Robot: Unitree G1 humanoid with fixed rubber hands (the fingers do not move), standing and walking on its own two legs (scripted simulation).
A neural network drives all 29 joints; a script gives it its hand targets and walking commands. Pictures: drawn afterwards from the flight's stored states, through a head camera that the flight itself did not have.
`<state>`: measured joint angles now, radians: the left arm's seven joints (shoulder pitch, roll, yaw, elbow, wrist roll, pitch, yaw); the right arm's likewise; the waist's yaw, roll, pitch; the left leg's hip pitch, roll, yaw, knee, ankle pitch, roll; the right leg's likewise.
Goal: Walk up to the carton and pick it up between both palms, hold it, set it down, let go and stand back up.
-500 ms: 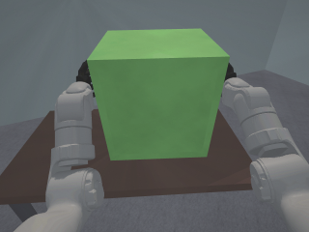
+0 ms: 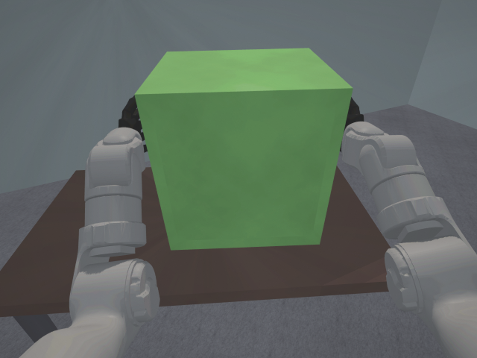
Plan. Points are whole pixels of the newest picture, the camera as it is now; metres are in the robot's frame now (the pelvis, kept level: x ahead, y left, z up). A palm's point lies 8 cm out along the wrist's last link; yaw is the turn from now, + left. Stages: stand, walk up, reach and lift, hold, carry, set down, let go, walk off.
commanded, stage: hold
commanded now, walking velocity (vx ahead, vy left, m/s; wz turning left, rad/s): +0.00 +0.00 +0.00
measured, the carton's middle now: (241, 146) +0.40 +0.00 +0.23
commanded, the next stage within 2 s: none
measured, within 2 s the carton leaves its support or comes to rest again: neither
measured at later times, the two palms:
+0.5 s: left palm (126, 137) +0.35 +0.18 +0.28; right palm (351, 128) +0.35 -0.17 +0.28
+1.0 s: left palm (131, 132) +0.36 +0.17 +0.29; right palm (354, 130) +0.36 -0.18 +0.28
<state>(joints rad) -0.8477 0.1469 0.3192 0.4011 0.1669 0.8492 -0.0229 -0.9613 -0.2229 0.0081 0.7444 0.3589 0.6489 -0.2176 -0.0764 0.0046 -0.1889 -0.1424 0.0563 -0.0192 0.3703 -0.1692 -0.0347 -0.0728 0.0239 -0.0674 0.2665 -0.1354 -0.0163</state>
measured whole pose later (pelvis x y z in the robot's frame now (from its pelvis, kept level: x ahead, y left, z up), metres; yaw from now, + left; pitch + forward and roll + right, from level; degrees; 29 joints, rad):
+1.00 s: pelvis +0.00 +0.00 +0.00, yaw +0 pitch -3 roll -1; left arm -0.89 0.16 0.33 0.46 0.16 0.83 -0.02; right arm -0.99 -0.22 0.00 0.78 0.34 0.65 -0.21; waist -0.07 0.01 -0.20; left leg -0.15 0.06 -0.02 0.37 -0.16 -0.04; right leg -0.08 0.03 -0.07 0.27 -0.13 -0.02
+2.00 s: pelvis -0.01 +0.00 +0.00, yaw +0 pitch -3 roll -1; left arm -0.90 0.14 0.35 0.43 0.16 0.82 -0.01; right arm -1.00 -0.22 -0.03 0.74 0.32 0.66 -0.21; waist -0.06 0.01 -0.19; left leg -0.15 0.05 -0.02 0.36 -0.15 -0.03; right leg -0.10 0.02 -0.06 0.28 -0.13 -0.02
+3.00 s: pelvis -0.01 +0.00 +0.00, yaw +0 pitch -3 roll -1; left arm -0.89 0.16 0.30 0.46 0.15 0.82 -0.01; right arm -0.98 -0.22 -0.01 0.77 0.33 0.65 -0.20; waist -0.08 -0.01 -0.19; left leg -0.16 0.06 -0.02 0.38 -0.16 -0.03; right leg -0.09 0.03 -0.06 0.28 -0.13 -0.02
